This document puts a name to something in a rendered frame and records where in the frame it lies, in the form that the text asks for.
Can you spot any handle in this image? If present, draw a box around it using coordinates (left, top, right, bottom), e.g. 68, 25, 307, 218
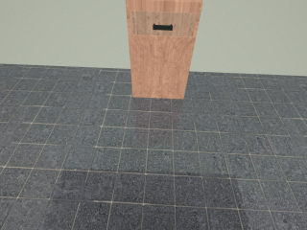
153, 23, 173, 31

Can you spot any drawer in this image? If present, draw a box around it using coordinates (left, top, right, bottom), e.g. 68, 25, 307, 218
130, 11, 197, 37

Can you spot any cabinet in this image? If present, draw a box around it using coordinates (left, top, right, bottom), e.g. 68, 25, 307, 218
125, 0, 203, 100

